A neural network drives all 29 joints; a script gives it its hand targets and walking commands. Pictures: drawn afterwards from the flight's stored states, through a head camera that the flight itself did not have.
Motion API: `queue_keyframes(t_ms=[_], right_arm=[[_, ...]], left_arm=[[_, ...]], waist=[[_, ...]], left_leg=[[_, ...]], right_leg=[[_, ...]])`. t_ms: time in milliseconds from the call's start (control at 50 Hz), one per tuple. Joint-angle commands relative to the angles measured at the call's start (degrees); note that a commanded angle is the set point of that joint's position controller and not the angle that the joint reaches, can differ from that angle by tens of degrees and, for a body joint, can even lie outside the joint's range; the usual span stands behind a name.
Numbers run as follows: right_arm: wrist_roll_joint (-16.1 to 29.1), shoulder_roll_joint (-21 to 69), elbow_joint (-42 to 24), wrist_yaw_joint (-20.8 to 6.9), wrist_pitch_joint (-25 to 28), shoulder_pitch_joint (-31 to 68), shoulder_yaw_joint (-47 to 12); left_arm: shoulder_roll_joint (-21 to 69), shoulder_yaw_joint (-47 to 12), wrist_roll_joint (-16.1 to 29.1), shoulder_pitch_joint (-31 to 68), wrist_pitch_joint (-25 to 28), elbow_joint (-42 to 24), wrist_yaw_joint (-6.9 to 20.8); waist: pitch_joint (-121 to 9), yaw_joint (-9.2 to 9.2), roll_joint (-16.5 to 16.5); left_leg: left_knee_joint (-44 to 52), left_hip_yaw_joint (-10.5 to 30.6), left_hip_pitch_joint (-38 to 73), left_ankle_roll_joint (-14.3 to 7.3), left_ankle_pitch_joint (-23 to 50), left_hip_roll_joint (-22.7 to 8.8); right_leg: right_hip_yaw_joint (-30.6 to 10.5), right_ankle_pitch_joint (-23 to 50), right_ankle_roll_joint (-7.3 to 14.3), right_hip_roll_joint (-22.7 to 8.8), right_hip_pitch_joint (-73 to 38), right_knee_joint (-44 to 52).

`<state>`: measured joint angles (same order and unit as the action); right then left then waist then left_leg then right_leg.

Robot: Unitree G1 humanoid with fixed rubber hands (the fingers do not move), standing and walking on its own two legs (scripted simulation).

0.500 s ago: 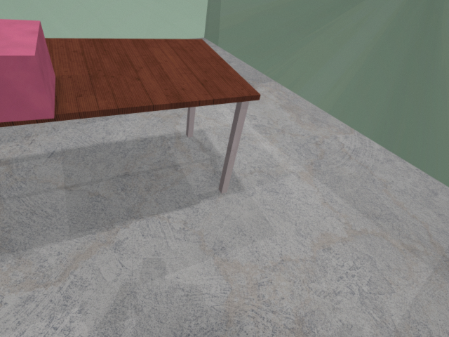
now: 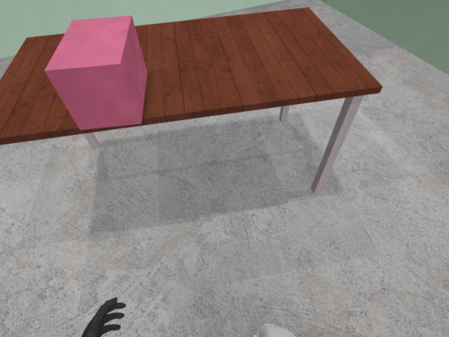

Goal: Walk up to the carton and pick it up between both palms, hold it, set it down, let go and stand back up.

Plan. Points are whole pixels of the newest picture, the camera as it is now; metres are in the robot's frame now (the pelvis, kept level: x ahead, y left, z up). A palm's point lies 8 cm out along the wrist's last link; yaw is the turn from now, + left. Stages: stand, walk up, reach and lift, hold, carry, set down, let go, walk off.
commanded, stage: walk up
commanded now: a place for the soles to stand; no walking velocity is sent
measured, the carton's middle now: (106, 71) +0.85 +0.36 +0.02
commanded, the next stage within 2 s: none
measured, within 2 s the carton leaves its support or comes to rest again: neither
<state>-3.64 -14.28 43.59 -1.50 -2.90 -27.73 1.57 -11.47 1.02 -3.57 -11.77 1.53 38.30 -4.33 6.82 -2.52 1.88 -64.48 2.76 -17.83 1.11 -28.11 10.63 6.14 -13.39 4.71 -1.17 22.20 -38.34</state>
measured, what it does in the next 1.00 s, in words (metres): walks ahead: left foot, then right foot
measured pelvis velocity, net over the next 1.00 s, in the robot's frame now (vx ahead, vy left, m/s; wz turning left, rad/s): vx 0.31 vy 0.18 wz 0.23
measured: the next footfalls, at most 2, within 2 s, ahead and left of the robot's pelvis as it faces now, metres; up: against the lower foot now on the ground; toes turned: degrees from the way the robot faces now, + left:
left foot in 0.40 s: +0.28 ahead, +0.25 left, +0.00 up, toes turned +13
right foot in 0.86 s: +0.45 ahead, +0.09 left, +0.00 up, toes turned +8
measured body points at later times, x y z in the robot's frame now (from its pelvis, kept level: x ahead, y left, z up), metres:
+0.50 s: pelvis +0.18 +0.12 -0.01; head +0.21 +0.15 +0.44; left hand +0.12 +0.37 -0.15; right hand +0.36 -0.09 -0.11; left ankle +0.24 +0.24 -0.72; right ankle +0.10 -0.07 -0.67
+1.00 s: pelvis +0.31 +0.18 -0.01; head +0.34 +0.16 +0.44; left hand +0.37 +0.45 -0.10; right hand +0.41 -0.05 -0.15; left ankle +0.25 +0.27 -0.66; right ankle +0.41 +0.09 -0.72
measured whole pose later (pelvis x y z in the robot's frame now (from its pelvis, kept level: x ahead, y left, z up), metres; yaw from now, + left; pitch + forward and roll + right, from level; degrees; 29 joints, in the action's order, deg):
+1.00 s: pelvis +0.31 +0.18 -0.01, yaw +13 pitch -5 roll +0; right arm -2.6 -14.6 43.1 -0.9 -4.5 -19.2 0.5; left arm -11.1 1.5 -2.1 -16.9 0.5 35.6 -2.6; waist 8.0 -0.8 3.2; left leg -65.9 -1.6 -21.2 1.6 -34.0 2.3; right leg 4.3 -15.8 2.2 -2.9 21.5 -41.5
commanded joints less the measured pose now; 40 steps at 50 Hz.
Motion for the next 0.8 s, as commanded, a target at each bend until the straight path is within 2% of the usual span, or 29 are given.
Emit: queue_keyframes(t_ms=[0, 20, 40, 80, 120, 200, 260, 300, 320, 340, 360, 380, 400, 420, 440, 460, 480, 500, 520, 560, 620, 680, 740, 760, 780], right_arm=[[-0.12, -7.44, -5.34, -2.18, 0.28, -2.37, 4.35], [0.35, -5.5, -5.43, -2.71, 0.39, -2.34, 3.78], [0.67, -4.05, -5.62, -3.22, 0.56, -1.94, 3.25], [1.09, -2.74, -6.31, -3.9, 0.94, 0.34, 2.7], [1.43, -2.91, -7.21, -4.06, 1.49, 3.97, 2.55], [1.3, -3.82, -8.67, -3.73, 2.52, 10.68, 2.5], [1.05, -4.09, -8.97, -3.42, 3.52, 12.55, 2.81], [0.84, -4.57, -8.64, -3.03, 4.03, 11.79, 3.32], [0.66, -5.19, -8.14, -2.73, 4.31, 10.24, 3.78], [0.46, -6.57, -6.89, -2.3, 4.74, 5.78, 4.61], [0.02, -9.28, -4.54, -1.53, 5.21, -1.01, 5.86], [-0.36, -13.66, -3.27, -0.53, 5.44, -5.97, 7.0], [0.7, -16.89, -3.75, 0.49, 5.32, -5.91, 7.42], [3.1, -18.83, -4.43, 1.17, 4.42, -4.7, 7.94], [3.97, -17.31, -4.88, 1.73, 3.94, -1.82, 7.39], [3.75, -15.39, -6.03, 2.05, 3.69, 0.79, 6.51], [3.19, -13.62, -6.73, 2.38, 3.6, 2.61, 5.74], [2.72, -12.1, -7.04, 2.45, 3.74, 4.24, 5.08], [2.5, -11.05, -6.84, 2.15, 3.96, 5.84, 4.64], [2.25, -9.45, -6.26, 1.48, 4.41, 7.35, 3.94], [1.49, -8.58, -5.86, 1.4, 5.25, 6.02, 3.46], [0.85, -9.14, -5.66, 1.33, 5.28, 5.63, 3.32], [0.54, -9.67, -6.63, 0.7, 4.16, 6.91, 3.35], [0.85, -9.6, -6.69, 0.63, 3.7, 7.35, 3.0], [1.4, -9.3, -6.87, 0.55, 3.33, 8.34, 2.38]], left_arm=[[-10.33, 3.58, 0.44, -6.34, 2.27, -1.3, -0.63], [-10.77, 3.7, 0.45, -6.01, 2.67, -0.53, -0.14], [-11.25, 3.87, 0.46, -5.72, 2.93, 0.09, 0.31], [-12.23, 4.15, 0.41, -5.26, 3.56, 0.58, 0.93], [-12.76, 4.15, 0.22, -6.61, 4.25, 1.03, 1.32], [-12.98, 3.92, 0.42, -12.4, 4.75, 2.67, 2.12], [-14.86, 4.47, 0.56, -13.03, 4.04, 2.16, 2.42], [-15.98, 4.9, 0.41, -13.25, 3.11, 1.51, 2.44], [-16.15, 4.89, 0.33, -13.54, 2.57, 1.24, 2.49], [-15.81, 4.5, 0.32, -13.32, 2.01, 0.95, 2.67], [-13.24, 3.58, 0.29, -15.79, 1.5, 1.02, 3.03], [-9.38, 2.21, 0.61, -20.6, 1.16, 0.25, 3.78], [-6.43, 1.51, 1.4, -22.65, 0.68, -1.67, 4.39], [-9.08, 2.5, 2.6, -20.29, -0.07, -3.37, 4.17], [-11.78, 3.26, 2.41, -16.84, -0.62, -3.99, 4.1], [-12.6, 3.73, 2.35, -14.96, -0.5, -4.47, 4.11], [-11.61, 3.57, 2.44, -14.57, -0.22, -4.23, 4.23], [-10.33, 3.32, 2.41, -15.51, 0.12, -4.26, 4.39], [-9.53, 3.26, 2.37, -16.47, 0.43, -4.61, 4.49], [-8.78, 3.06, 2.21, -16.91, 0.61, -4.57, 4.41], [-7.97, 2.79, 2.2, -15.42, 0.53, -4.84, 4.33], [-6.59, 2.41, 2.37, -11.66, 0.7, -6.35, 4.07], [-6.07, 2.6, 2.53, -11.02, 1.61, -6.36, 3.46], [-6.32, 2.88, 2.37, -12.7, 1.83, -5.7, 3.2], [-7.02, 3.35, 2.16, -16.0, 1.99, -4.72, 2.93]], waist=[[0.48, 2.92, -4.79], [1.19, 2.54, -5.31], [1.76, 2.37, -6.34], [3.2, 2.31, -8.5], [5.03, 3.12, -9.62], [4.96, 5.07, -9.48], [2.92, 4.7, -10.58], [1.74, 3.82, -11.16], [1.03, 2.89, -9.73], [-0.49, 0.19, -6.41], [-4.81, -2.36, 1.41], [-11.42, -3.78, 12.08], [-12.38, -3.29, 19.39], [-13.58, -5.12, 18.28], [-11.16, -4.96, 14.14], [-8.46, -4.14, 11.6], [-6.15, -3.14, 9.1], [-4.75, -1.8, 7.56], [-3.81, -0.61, 6.0], [-3.58, 0.55, 4.26], [-4.46, 0.13, 3.36], [-3.13, -0.54, 3.87], [-4.23, -0.33, 4.93], [-5.2, 0.94, 3.46], [-6.74, 3.04, 0.95]], left_leg=[[-9.56, 4.91, -18.09, 1.09, 10.67, -10.54], [-9.13, 3.78, -17.35, 1.02, 12.67, -10.36], [-8.52, 2.69, -17.28, 1.04, 13.95, -10.71], [-3.75, 1.6, -18.49, 1.53, 15.55, -12.5], [3.08, 1.14, -19.51, 1.7, 17.09, -14.28], [15.02, -0.33, -17.34, 0.61, 20.57, -17.19], [23.35, -2.58, -10.22, -1.18, 19.31, -17.08], [26.2, -3.49, -5.53, -2.51, 17.01, -16.38], [27.95, -4.07, -1.62, -3.22, 16.34, -15.66], [30.89, -5.02, 5.11, -4.01, 17.2, -14.02], [32.94, -4.18, 12.74, -4.72, 16.44, -11.77], [33.77, 5.0, 20.87, -7.26, 12.86, -16.94], [37.0, 24.04, 25.86, -11.98, 14.49, -25.54], [44.8, 35.18, 23.89, -17.98, 7.33, -30.12], [48.13, 35.81, 20.83, -18.44, 2.9, -30.43], [47.78, 30.86, 17.92, -17.09, 9.39, -29.24], [45.36, 23.62, 14.14, -14.91, 19.74, -27.7], [43.45, 18.36, 9.6, -13.39, 26.59, -26.43], [43.01, 15.67, 5.75, -12.94, 28.38, -25.35], [43.68, 14.71, 3.27, -13.29, 26.7, -24.23], [43.44, 14.73, 6.55, -15.09, 31.7, -24.88], [42.31, 12.27, 8.08, -15.07, 39.15, -24.62], [36.63, 7.68, 4.3, -12.62, 41.47, -21.32], [33.36, 6.42, 1.89, -11.19, 39.95, -20.27], [29.74, 5.21, -1.61, -9.17, 35.68, -18.99]], right_leg=[[-17.66, -20.11, 3.05, -17.43, -6.66, 25.33], [-14.21, -18.26, 2.92, -15.52, -5.04, 25.58], [-11.93, -17.93, 3.76, -14.67, -3.97, 25.82], [-9.32, -18.67, 5.67, -14.91, -3.26, 26.69], [-7.25, -15.42, 6.49, -15.66, -3.65, 27.19], [-4.47, -4.58, 6.33, -16.98, -7.81, 25.9], [-1.44, 2.22, 6.02, -18.19, -9.27, 22.89], [-1.31, 4.13, 6.04, -19.89, -9.6, 20.64], [-0.77, 4.51, 5.78, -20.19, -8.8, 18.05], [1.3, 7.06, 4.9, -19.18, -7.04, 11.12], [5.11, 9.55, 2.99, -15.22, -6.71, -3.06], [7.24, 1.98, 0.84, -9.75, -2.06, -19.21], [4.51, -19.67, -1.82, -2.64, 8.91, -28.49], [0.19, -21.68, -2.58, -0.88, 11.68, -33.18], [-2.77, -19.02, -2.53, -3.12, 12.74, -36.29], [-3.77, -16.83, -2.47, -3.97, 13.33, -38.34], [-4.83, -14.14, -2.56, -4.9, 12.46, -39.03], [-5.71, -12.54, -2.73, -5.34, 10.2, -37.55], [-6.58, -11.54, -3.04, -5.48, 8.19, -35.17], [-7.51, -10.02, -3.73, -5.06, 6.89, -32.0], [-7.05, -8.3, -4.65, -4.36, 9.29, -26.44], [-5.59, -7.82, -4.94, -4.6, 9.93, -14.28], [-1.34, -3.38, -3.65, -2.28, -0.56, -1.6], [-0.21, 2.56, -3.15, -1.06, -5.94, 2.39], [0.63, 9.94, -2.51, 0.11, -12.81, 6.73]])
